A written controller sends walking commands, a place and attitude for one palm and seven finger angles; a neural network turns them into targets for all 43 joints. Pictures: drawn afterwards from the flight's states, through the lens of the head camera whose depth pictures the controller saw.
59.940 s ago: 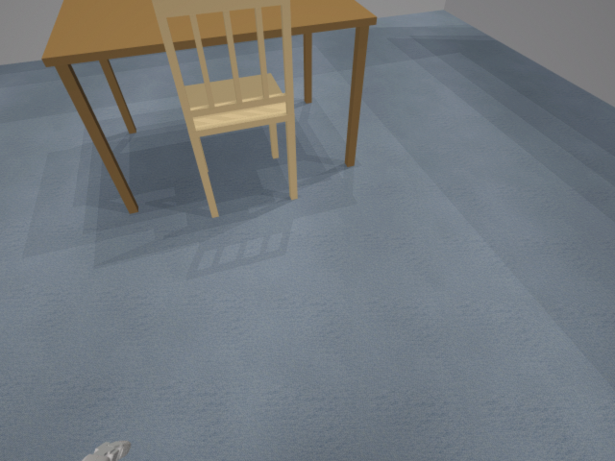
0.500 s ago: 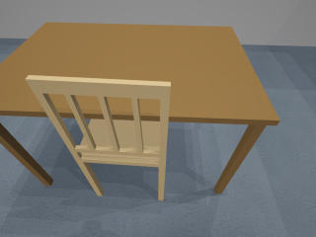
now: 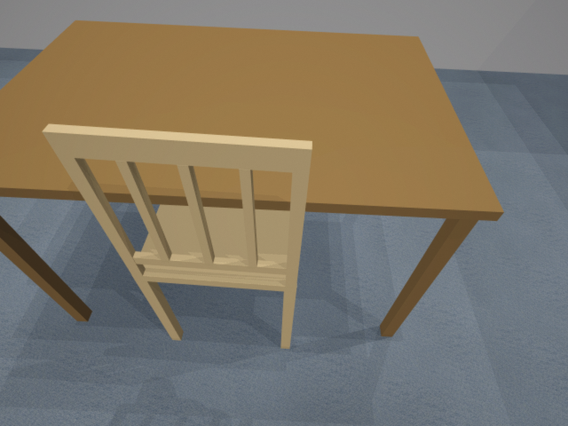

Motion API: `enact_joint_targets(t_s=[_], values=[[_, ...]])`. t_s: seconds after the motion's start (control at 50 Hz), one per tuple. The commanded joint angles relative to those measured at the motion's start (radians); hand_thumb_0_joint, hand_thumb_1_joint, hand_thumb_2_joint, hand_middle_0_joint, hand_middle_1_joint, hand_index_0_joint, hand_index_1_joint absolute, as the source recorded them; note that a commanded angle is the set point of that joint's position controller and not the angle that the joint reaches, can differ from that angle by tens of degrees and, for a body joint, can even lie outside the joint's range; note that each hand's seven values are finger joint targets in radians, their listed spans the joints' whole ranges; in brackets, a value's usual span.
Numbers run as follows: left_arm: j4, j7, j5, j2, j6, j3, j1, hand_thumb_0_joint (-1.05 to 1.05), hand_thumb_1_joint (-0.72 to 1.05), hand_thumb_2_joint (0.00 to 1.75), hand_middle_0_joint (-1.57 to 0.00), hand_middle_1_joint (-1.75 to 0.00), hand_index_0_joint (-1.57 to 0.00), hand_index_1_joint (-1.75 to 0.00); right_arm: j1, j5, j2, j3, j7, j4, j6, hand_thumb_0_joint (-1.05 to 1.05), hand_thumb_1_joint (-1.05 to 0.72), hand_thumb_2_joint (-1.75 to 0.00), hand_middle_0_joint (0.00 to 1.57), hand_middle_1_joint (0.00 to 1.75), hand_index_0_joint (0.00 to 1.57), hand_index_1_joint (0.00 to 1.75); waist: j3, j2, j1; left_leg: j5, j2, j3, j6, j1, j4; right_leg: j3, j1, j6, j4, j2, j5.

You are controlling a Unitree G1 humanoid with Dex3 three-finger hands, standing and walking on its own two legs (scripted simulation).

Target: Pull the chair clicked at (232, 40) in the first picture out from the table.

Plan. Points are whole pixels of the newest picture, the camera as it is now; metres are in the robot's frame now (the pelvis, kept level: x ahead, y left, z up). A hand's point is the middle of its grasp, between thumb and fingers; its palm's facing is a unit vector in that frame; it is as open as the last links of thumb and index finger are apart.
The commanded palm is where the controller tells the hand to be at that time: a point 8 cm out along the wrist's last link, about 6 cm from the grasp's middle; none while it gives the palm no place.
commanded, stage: shuffle to correct the standing spot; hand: left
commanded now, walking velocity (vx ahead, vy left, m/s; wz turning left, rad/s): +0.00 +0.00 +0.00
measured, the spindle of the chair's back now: (199, 219) +0.49 +0.20 -0.07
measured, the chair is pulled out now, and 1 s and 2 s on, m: -0.10 -0.10 -0.10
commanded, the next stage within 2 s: come to a stop and stand still in 0.18 s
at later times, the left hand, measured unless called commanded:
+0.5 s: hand out of the picture +0.02 +0.19 -0.18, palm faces +0.02 -0.97 -0.24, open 7.4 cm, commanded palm none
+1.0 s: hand out of the picture +0.09 +0.18 -0.17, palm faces -0.02 -0.98 -0.21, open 7.3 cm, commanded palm none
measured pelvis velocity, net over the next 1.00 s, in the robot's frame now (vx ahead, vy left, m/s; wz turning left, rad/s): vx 0.04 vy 0.00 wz -0.01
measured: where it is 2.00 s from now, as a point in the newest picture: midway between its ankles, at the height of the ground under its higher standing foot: outside the picture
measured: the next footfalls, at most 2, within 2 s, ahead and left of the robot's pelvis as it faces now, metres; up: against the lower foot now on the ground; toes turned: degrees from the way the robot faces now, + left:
none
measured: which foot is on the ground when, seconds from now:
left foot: down 0.00-1.00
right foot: down 0.00-1.00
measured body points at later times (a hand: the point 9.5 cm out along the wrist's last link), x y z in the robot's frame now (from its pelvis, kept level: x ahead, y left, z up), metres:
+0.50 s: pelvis +0.04 +0.01 -0.01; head +0.07 +0.01 +0.44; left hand +0.02 +0.25 -0.16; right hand +0.06 -0.22 -0.17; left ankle +0.01 +0.08 -0.74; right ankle -0.05 -0.13 -0.72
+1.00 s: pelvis +0.04 +0.00 +0.00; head +0.06 +0.01 +0.45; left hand +0.10 +0.23 -0.15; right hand +0.08 -0.23 -0.15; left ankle +0.01 +0.08 -0.74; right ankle +0.00 -0.12 -0.74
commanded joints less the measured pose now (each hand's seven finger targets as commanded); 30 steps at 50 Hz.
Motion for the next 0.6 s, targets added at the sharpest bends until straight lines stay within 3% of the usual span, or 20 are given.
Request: enact_joint_targets(t_s=[0.0, 0.06, 0.1, 0.16, 0.22, 0.26, 0.28, 0.3, 0.32, 0.34, 0.36, 0.38, 0.4, 0.42, 0.44, 0.48, 0.52, 0.54, 0.56, 0.58], values=[[-0.015, 0.007, -0.006, 0.111, -0.015, 0.026, 0.071, 0.00, 0.90, 0.90, -0.20, -0.30, -0.20, -0.30, 0.030, 0.002, -0.117, -0.020, -0.007, -0.024, -0.020, 0.00, -0.90, -0.90, 0.20, 0.30, 0.20, 0.30, -0.018, 0.021, -0.002, 0.228, 0.135, -0.141, 0.000, 0.118, -0.075, 0.041, -0.105, -0.041, -0.077, -0.065, 0.244], [-0.009, 0.007, -0.004, 0.105, -0.013, 0.024, 0.073, 0.00, 0.90, 0.90, -0.20, -0.30, -0.20, -0.30, 0.023, 0.002, -0.115, -0.019, -0.008, -0.019, -0.018, 0.00, -0.90, -0.90, 0.20, 0.30, 0.20, 0.30, 0.007, 0.019, -0.002, 0.203, 0.135, -0.143, -0.001, 0.108, -0.085, 0.042, -0.115, -0.040, -0.087, -0.065, 0.226], [-0.003, 0.003, 0.000, 0.105, -0.012, 0.027, 0.080, 0.00, 0.90, 0.90, -0.20, -0.30, -0.20, -0.30, 0.036, -0.001, -0.118, -0.020, -0.003, -0.012, -0.012, 0.00, -0.90, -0.90, 0.20, 0.30, 0.20, 0.30, 0.004, 0.016, -0.002, 0.063, 0.127, -0.139, 0.000, 0.100, -0.087, 0.034, -0.113, -0.049, -0.082, -0.061, 0.112], [-0.005, -0.007, 0.008, 0.112, -0.008, 0.036, 0.089, 0.00, 0.90, 0.90, -0.20, -0.30, -0.20, -0.30, 0.022, -0.007, -0.129, -0.028, 0.006, -0.025, -0.001, 0.00, -0.90, -0.90, 0.20, 0.30, 0.20, 0.30, 0.075, 0.019, 0.004, -0.170, 0.108, -0.135, 0.002, 0.022, -0.085, 0.058, -0.156, -0.073, -0.105, -0.062, -0.101], [-0.009, -0.013, 0.006, 0.123, -0.010, 0.047, 0.095, 0.00, 0.90, 0.90, -0.20, -0.30, -0.20, -0.30, 0.022, -0.010, -0.116, -0.029, 0.011, -0.042, -0.002, 0.00, -0.90, -0.90, 0.20, 0.30, 0.20, 0.30, 0.094, -0.011, 0.006, -0.183, 0.083, -0.119, -0.001, -0.022, -0.033, 0.097, -0.161, -0.096, -0.122, -0.084, -0.145], [-0.008, -0.013, 0.006, 0.136, -0.014, 0.055, 0.112, 0.00, 0.90, 0.90, -0.20, -0.30, -0.20, -0.30, 0.013, -0.010, -0.105, -0.029, 0.012, -0.056, -0.005, 0.00, -0.90, -0.90, 0.20, 0.30, 0.20, 0.30, 0.108, -0.077, 0.013, -0.148, 0.055, -0.073, -0.009, -0.084, 0.049, 0.148, -0.118, -0.118, -0.148, -0.120, -0.104], [-0.007, -0.010, 0.004, 0.139, -0.015, 0.059, 0.115, 0.00, 0.90, 0.90, -0.20, -0.30, -0.20, -0.30, 0.013, -0.011, -0.094, -0.025, 0.010, -0.060, -0.011, 0.00, -0.90, -0.90, 0.20, 0.30, 0.20, 0.30, 0.097, -0.103, 0.010, -0.088, 0.046, -0.055, -0.015, -0.094, 0.073, 0.163, -0.090, -0.126, -0.136, -0.136, 0.022], [0.009, 0.030, 0.025, 0.099, -0.055, 0.050, 0.162, 0.00, 0.90, 0.90, -0.20, -0.30, -0.20, -0.30, -0.054, -0.023, -0.113, -0.017, 0.018, -0.120, -0.020, 0.00, -0.90, -0.90, 0.20, 0.30, 0.20, 0.30, 0.121, 0.012, 0.009, 0.061, 0.068, -0.095, -0.031, -0.046, 0.161, 0.186, -0.169, -0.096, -0.092, -0.133, 0.537], [-0.048, 0.027, 0.014, 0.156, -0.058, 0.052, 0.072, 0.00, 0.90, 0.90, -0.20, -0.30, -0.20, -0.30, 0.064, -0.018, -0.074, -0.018, 0.019, -0.118, -0.019, 0.00, -0.90, -0.90, 0.20, 0.30, 0.20, 0.30, 0.045, -0.019, -0.053, -0.013, 0.080, -0.088, -0.011, -0.054, 0.119, 0.100, -0.097, -0.105, -0.018, -0.134, 0.530], [-0.068, 0.019, 0.009, 0.153, -0.059, 0.055, 0.057, 0.00, 0.90, 0.90, -0.20, -0.30, -0.20, -0.30, 0.082, -0.023, -0.094, -0.025, 0.018, -0.102, -0.021, 0.00, -0.90, -0.90, 0.20, 0.30, 0.20, 0.30, -0.028, 0.082, -0.044, 0.089, 0.080, -0.088, 0.002, 0.017, 0.074, 0.069, -0.069, -0.103, 0.086, -0.115, 0.638], [-0.071, 0.017, 0.001, 0.136, -0.057, 0.052, 0.041, 0.00, 0.90, 0.90, -0.20, -0.30, -0.20, -0.30, 0.126, -0.018, -0.117, -0.029, 0.007, -0.098, -0.019, 0.00, -0.90, -0.90, 0.20, 0.30, 0.20, 0.30, -0.087, 0.058, -0.062, 0.308, 0.124, -0.155, 0.030, 0.067, 0.100, 0.004, -0.083, -0.086, 0.166, -0.059, 0.569], [-0.067, 0.021, -0.006, 0.102, -0.054, 0.043, 0.061, 0.00, 0.90, 0.90, -0.20, -0.30, -0.20, -0.30, 0.148, -0.017, -0.147, -0.034, -0.001, -0.096, -0.022, 0.00, -0.90, -0.90, 0.20, 0.30, 0.20, 0.30, -0.139, 0.120, -0.054, 0.591, 0.185, -0.229, 0.067, 0.145, 0.095, -0.042, -0.120, -0.068, 0.237, -0.019, 0.437], [-0.068, 0.027, -0.015, 0.078, -0.049, 0.037, 0.070, 0.00, 0.90, 0.90, -0.20, -0.30, -0.20, -0.30, 0.157, -0.012, -0.153, -0.037, -0.009, -0.097, -0.028, 0.00, -0.90, -0.90, 0.20, 0.30, 0.20, 0.30, -0.146, 0.179, -0.047, 0.908, 0.244, -0.304, 0.112, 0.217, 0.065, -0.052, -0.176, -0.051, 0.298, 0.016, 0.165], [-0.078, 0.028, -0.020, 0.071, -0.042, 0.033, 0.068, 0.00, 0.90, 0.90, -0.20, -0.30, -0.20, -0.30, 0.156, -0.009, -0.160, -0.036, -0.015, -0.100, -0.028, 0.00, -0.90, -0.90, 0.20, 0.30, 0.20, 0.30, -0.142, 0.200, -0.036, 1.100, 0.296, -0.329, 0.143, 0.270, 0.043, -0.044, -0.246, -0.047, 0.347, 0.022, -0.113], [-0.097, 0.027, -0.018, 0.070, -0.033, 0.033, 0.054, 0.00, 0.90, 0.90, -0.20, -0.30, -0.20, -0.30, 0.132, -0.007, -0.148, -0.033, -0.018, -0.110, -0.025, 0.00, -0.90, -0.90, 0.20, 0.30, 0.20, 0.30, -0.116, 0.141, -0.018, 1.160, 0.313, -0.309, 0.155, 0.247, 0.041, -0.040, -0.261, -0.048, 0.342, 0.008, -0.187], [-0.105, 0.026, -0.012, 0.075, -0.014, 0.041, 0.025, 0.00, 0.90, 0.90, -0.20, -0.30, -0.20, -0.30, 0.099, -0.011, -0.146, -0.039, -0.020, -0.122, -0.017, 0.00, -0.90, -0.90, 0.20, 0.30, 0.20, 0.30, -0.063, 0.109, -0.015, 1.001, 0.304, -0.254, 0.133, 0.198, 0.020, -0.046, -0.254, -0.038, 0.275, -0.015, -0.165], [-0.100, 0.024, -0.009, 0.079, -0.009, 0.046, 0.084, 0.00, 0.90, 0.90, -0.20, -0.30, -0.20, -0.30, 0.036, -0.004, -0.136, -0.039, -0.019, -0.146, -0.005, 0.00, -0.90, -0.90, 0.20, 0.30, 0.20, 0.30, -0.072, 0.052, 0.025, 0.745, 0.244, -0.202, 0.077, 0.090, 0.064, -0.027, -0.124, -0.046, 0.087, -0.018, 0.080], [-0.094, 0.025, -0.005, 0.101, -0.018, 0.051, 0.107, 0.00, 0.90, 0.90, -0.20, -0.30, -0.20, -0.30, 0.015, 0.000, -0.121, -0.038, -0.018, -0.159, 0.000, 0.00, -0.90, -0.90, 0.20, 0.30, 0.20, 0.30, -0.068, -0.022, 0.029, 0.523, 0.180, -0.156, 0.027, 0.020, 0.108, 0.040, -0.059, -0.063, 0.022, -0.055, 0.388], [-0.100, 0.024, 0.000, 0.132, -0.023, 0.051, 0.102, 0.00, 0.90, 0.90, -0.20, -0.30, -0.20, -0.30, 0.021, 0.005, -0.106, -0.042, -0.014, -0.163, 0.007, 0.00, -0.90, -0.90, 0.20, 0.30, 0.20, 0.30, -0.074, -0.113, 0.008, 0.200, 0.117, -0.104, -0.019, -0.019, 0.140, 0.140, -0.066, -0.113, 0.015, -0.154, 0.599], [-0.119, 0.020, 0.002, 0.156, -0.021, 0.046, 0.051, 0.00, 0.90, 0.90, -0.20, -0.30, -0.20, -0.30, 0.048, 0.006, -0.075, -0.041, -0.009, -0.158, 0.014, 0.00, -0.90, -0.90, 0.20, 0.30, 0.20, 0.30, -0.067, -0.163, -0.023, -0.071, 0.062, -0.072, -0.040, -0.025, 0.145, 0.191, -0.103, -0.165, -0.006, -0.230, 0.643]])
